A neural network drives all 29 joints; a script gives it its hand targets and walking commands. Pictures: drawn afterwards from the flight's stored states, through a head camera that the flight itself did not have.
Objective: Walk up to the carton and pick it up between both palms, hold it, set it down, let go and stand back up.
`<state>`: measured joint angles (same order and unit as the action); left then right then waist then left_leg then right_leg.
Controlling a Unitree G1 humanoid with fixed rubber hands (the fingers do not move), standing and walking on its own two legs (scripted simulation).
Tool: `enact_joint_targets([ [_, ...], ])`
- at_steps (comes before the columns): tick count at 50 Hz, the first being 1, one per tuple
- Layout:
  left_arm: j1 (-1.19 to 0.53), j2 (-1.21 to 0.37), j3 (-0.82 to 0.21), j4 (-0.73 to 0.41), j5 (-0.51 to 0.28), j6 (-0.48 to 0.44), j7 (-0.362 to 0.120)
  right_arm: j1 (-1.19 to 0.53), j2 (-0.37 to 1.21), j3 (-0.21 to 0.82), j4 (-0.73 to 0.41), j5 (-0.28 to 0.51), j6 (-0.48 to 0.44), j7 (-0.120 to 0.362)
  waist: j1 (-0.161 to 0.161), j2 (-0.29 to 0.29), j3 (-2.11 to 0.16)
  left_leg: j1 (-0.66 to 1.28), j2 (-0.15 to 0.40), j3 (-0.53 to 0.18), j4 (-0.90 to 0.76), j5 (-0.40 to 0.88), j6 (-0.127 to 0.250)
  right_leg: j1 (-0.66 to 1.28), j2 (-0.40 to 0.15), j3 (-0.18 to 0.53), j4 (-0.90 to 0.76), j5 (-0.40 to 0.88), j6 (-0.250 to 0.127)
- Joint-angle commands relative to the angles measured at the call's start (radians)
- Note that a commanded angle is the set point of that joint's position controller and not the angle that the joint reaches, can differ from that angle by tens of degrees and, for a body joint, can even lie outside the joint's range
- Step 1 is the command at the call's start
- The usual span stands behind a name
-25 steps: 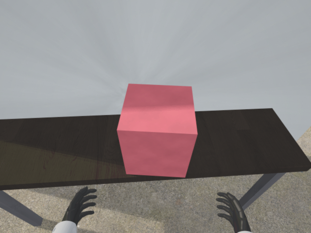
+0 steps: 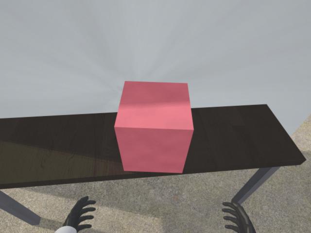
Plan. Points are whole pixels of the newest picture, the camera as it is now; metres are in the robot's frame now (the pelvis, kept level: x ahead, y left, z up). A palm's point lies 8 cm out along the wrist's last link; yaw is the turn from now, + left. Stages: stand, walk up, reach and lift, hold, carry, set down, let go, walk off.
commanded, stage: let go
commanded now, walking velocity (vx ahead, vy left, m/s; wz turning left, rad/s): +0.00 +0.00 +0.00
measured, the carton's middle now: (154, 128) +0.46 +0.03 -0.04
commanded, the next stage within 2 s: stand in 0.38 s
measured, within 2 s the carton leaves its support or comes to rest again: neither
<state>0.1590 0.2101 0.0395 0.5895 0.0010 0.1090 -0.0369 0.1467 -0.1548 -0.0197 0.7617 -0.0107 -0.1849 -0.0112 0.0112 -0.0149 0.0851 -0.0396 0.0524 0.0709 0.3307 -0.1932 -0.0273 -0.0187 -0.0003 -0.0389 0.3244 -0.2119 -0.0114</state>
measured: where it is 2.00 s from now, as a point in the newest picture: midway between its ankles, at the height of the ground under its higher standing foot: outside the picture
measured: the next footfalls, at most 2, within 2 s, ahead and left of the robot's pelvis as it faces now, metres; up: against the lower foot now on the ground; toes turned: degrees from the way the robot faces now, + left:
none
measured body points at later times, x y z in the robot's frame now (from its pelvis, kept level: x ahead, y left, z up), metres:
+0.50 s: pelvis +0.00 +0.00 +0.00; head +0.00 +0.01 +0.45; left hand +0.18 +0.22 -0.09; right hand +0.17 -0.24 -0.08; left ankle +0.00 +0.13 -0.75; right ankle -0.01 -0.11 -0.75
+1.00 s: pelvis +0.00 +0.01 +0.00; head -0.01 +0.01 +0.45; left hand +0.07 +0.25 -0.13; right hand +0.07 -0.25 -0.14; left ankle +0.00 +0.13 -0.75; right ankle -0.01 -0.11 -0.75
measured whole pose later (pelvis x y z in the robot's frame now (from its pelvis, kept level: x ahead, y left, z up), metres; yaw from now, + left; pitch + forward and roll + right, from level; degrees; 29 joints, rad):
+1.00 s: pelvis +0.00 +0.01 +0.00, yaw +2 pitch -1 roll +0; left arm 0.33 0.21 0.02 0.78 0.03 -0.01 0.02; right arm 0.32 -0.22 -0.05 0.89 -0.03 0.00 0.02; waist 0.01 -0.02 -0.04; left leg -0.17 0.03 0.04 0.40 -0.22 -0.02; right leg -0.14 -0.02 -0.06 0.40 -0.25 0.00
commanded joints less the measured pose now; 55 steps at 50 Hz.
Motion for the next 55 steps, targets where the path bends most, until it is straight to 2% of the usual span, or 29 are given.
enact_joint_targets([
  [1,-0.085,0.078,0.014,-0.145,0.014,0.0,0.028,-0.09,-0.123,-0.061,-0.123,-0.036,-0.019,0.015,-0.008,0.009,-0.076,0.066,-0.041,0.013,-0.018,0.159,-0.01,-0.123,0.026,-0.014,-0.065,0.033,-0.006],
  [3,-0.087,0.09,0.005,-0.16,0.004,-0.007,0.044,-0.085,-0.122,-0.063,-0.133,-0.04,-0.03,0.021,-0.011,0.006,-0.12,0.059,-0.039,0.017,-0.005,0.156,-0.003,-0.117,0.024,-0.008,-0.052,0.045,-0.003],
  [8,-0.079,0.094,0.004,-0.184,-0.006,-0.039,0.051,-0.06,-0.125,-0.053,-0.148,-0.029,-0.07,0.028,-0.005,-0.02,-0.183,0.067,-0.049,0.015,0.028,0.225,-0.006,-0.1,0.016,0.002,-0.024,0.185,0.005],
  [13,-0.059,0.082,0.001,-0.158,0.006,-0.025,0.052,-0.055,-0.13,-0.036,-0.122,-0.002,-0.067,0.032,0.002,0.028,-0.123,0.066,-0.048,0.009,0.025,0.242,-0.017,-0.13,0.02,0.006,-0.037,0.169,-0.003],
  [14,-0.059,0.082,0.0,-0.161,0.005,-0.021,0.048,-0.051,-0.131,-0.04,-0.118,-0.005,-0.063,0.031,-0.006,0.025,-0.113,0.065,-0.052,0.011,0.029,0.236,-0.016,-0.13,0.019,0.009,-0.038,0.176,-0.004],
  [23,-0.068,0.079,0.007,-0.162,0.012,0.012,0.039,-0.051,-0.152,-0.036,-0.123,0.002,-0.033,0.03,0.002,0.035,-0.069,0.049,-0.052,0.013,0.018,0.203,-0.019,-0.133,0.02,0.012,-0.042,0.119,-0.007],
  [24,0.033,0.16,0.027,-0.096,0.079,-0.069,0.037,0.09,-0.186,-0.058,-0.047,-0.008,0.097,0.014,0.007,0.111,-0.054,-0.159,0.081,-0.072,0.032,0.317,-0.012,-0.103,-0.091,0.062,0.012,0.189,0.033],
  [25,0.021,0.162,0.034,-0.077,0.066,-0.097,0.033,0.104,-0.183,-0.051,-0.047,-0.021,0.148,0.015,-0.01,0.053,-0.023,-0.238,0.068,-0.078,0.007,0.148,-0.011,-0.075,-0.095,0.076,0.008,0.129,0.037],
  [26,0.018,0.145,0.033,-0.068,0.061,-0.107,0.033,0.088,-0.17,-0.049,-0.071,-0.025,0.169,0.021,-0.011,0.02,-0.027,-0.271,0.068,-0.076,-0.003,0.09,-0.01,-0.053,-0.095,0.064,0.014,0.134,0.043],
  [28,0.052,0.13,0.027,-0.043,0.048,-0.127,0.033,0.057,-0.188,-0.051,-0.08,-0.018,0.177,0.027,0.01,-0.018,-0.155,-0.144,0.075,-0.068,0.036,0.177,-0.002,-0.068,-0.099,0.066,0.055,0.279,0.041],
  [29,0.055,0.104,0.017,-0.034,0.042,-0.132,0.029,0.082,-0.194,-0.056,-0.078,-0.013,0.176,0.034,0.007,-0.057,-0.178,-0.119,0.071,-0.066,0.052,0.183,-0.003,-0.09,-0.092,0.066,0.057,0.292,0.038],
  [30,0.064,0.088,0.012,-0.034,0.045,-0.135,0.03,0.086,-0.19,-0.06,-0.067,-0.009,0.177,0.034,0.001,-0.035,-0.208,-0.093,0.066,-0.066,0.063,0.179,0.0,-0.103,-0.095,0.073,0.057,0.277,0.029],
  [31,0.039,0.094,0.014,-0.033,0.046,-0.133,0.03,0.092,-0.195,-0.06,-0.063,-0.007,0.175,0.04,-0.009,-0.033,-0.256,-0.112,0.065,-0.075,0.069,0.195,0.003,-0.046,-0.099,0.065,0.068,0.3,0.024],
  [32,0.031,0.103,0.017,-0.031,0.044,-0.135,0.028,0.083,-0.197,-0.062,-0.056,-0.01,0.174,0.044,-0.006,-0.036,-0.273,-0.133,0.057,-0.074,0.061,0.19,0.013,-0.023,-0.105,0.071,0.077,0.327,0.02],
  [33,0.045,0.108,0.016,-0.026,0.045,-0.137,0.032,0.113,-0.181,-0.062,-0.049,-0.008,0.17,0.045,-0.01,-0.024,-0.274,-0.146,0.055,-0.073,0.06,0.18,0.009,-0.01,-0.104,0.062,0.085,0.323,0.018],
  [35,0.085,0.108,0.016,0.004,0.031,-0.143,0.033,0.096,-0.177,-0.062,-0.028,-0.012,0.169,0.044,0.007,-0.013,-0.259,-0.113,0.059,-0.075,0.06,0.193,0.015,-0.067,-0.103,0.068,0.075,0.292,0.016],
  [36,0.111,0.123,0.016,0.026,0.027,-0.144,0.038,0.115,-0.181,-0.061,-0.023,-0.013,0.169,0.042,0.006,-0.024,-0.247,-0.115,0.057,-0.07,0.06,0.172,0.013,-0.091,-0.1,0.062,0.053,0.25,0.018],
  [37,0.102,0.119,0.015,0.032,0.027,-0.142,0.042,0.101,-0.189,-0.068,-0.013,-0.017,0.167,0.042,0.003,-0.01,-0.182,-0.131,0.056,-0.083,0.055,0.174,0.015,-0.107,-0.101,0.067,0.057,0.246,0.018],
  [38,0.081,0.124,0.015,0.034,0.027,-0.143,0.044,0.122,-0.173,-0.063,-0.005,-0.014,0.166,0.045,-0.011,-0.021,-0.179,-0.147,0.057,-0.087,0.051,0.197,0.017,-0.101,-0.104,0.072,0.055,0.255,0.014],
  [39,0.111,0.129,0.016,0.037,0.026,-0.144,0.048,0.142,-0.18,-0.065,0.012,-0.018,0.166,0.041,-0.004,0.015,-0.153,-0.153,0.053,-0.084,0.048,0.209,0.016,-0.11,-0.106,0.076,0.052,0.254,0.014],
  [40,0.119,0.133,0.018,0.055,0.028,-0.141,0.049,0.163,-0.175,-0.062,0.023,-0.019,0.168,0.04,-0.005,0.009,-0.113,-0.166,0.05,-0.089,0.029,0.179,0.019,-0.138,-0.097,0.075,0.04,0.183,0.012],
  [42,0.158,0.113,0.013,0.087,0.028,-0.14,0.057,0.191,-0.179,-0.065,0.048,-0.023,0.167,0.031,-0.001,0.053,-0.046,-0.175,0.054,-0.099,0.013,0.169,0.024,-0.167,-0.105,0.077,0.012,0.142,0.012],
  [43,0.173,0.128,0.016,0.102,0.029,-0.141,0.058,0.19,-0.171,-0.062,0.052,-0.019,0.167,0.028,-0.003,0.004,-0.047,-0.189,0.057,-0.112,0.005,0.154,0.025,-0.146,-0.094,0.07,0.014,0.124,0.015],
  [46,0.195,0.115,0.01,0.136,0.022,-0.143,0.06,0.189,-0.173,-0.063,0.07,-0.017,0.164,0.028,-0.005,0.017,-0.03,-0.162,0.05,-0.103,0.001,0.146,0.026,-0.167,-0.101,0.075,0.0,0.13,0.011],
  [47,0.184,0.104,0.009,0.138,0.024,-0.142,0.058,0.215,-0.173,-0.06,0.082,-0.013,0.164,0.029,-0.006,-0.008,-0.039,-0.181,0.054,-0.111,-0.015,0.107,0.027,-0.149,-0.099,0.07,-0.016,0.094,0.01],
  [48,0.19,0.105,0.009,0.143,0.024,-0.143,0.061,0.211,-0.178,-0.062,0.087,-0.014,0.164,0.026,-0.004,0.015,-0.034,-0.182,0.048,-0.11,-0.015,0.11,0.028,-0.134,-0.102,0.066,-0.008,0.11,0.014],
  [49,0.194,0.11,0.012,0.154,0.019,-0.143,0.061,0.218,-0.174,-0.062,0.093,-0.011,0.164,0.025,-0.007,-0.011,-0.061,-0.168,0.05,-0.112,-0.021,0.113,0.031,-0.13,-0.1,0.065,-0.012,0.107,0.011],
  [50,0.217,0.105,0.013,0.17,0.019,-0.144,0.062,0.24,-0.163,-0.059,0.105,-0.011,0.164,0.019,-0.006,0.022,-0.042,-0.158,0.051,-0.114,-0.026,0.115,0.027,-0.144,-0.102,0.066,-0.012,0.087,0.009],
  [55,0.219,0.104,0.014,0.214,0.019,-0.145,0.066,0.236,-0.159,-0.058,0.135,-0.016,0.161,0.015,-0.009,0.001,-0.064,-0.146,0.05,-0.108,-0.028,0.092,0.031,-0.128,-0.101,0.063,-0.018,0.072,0.007],
])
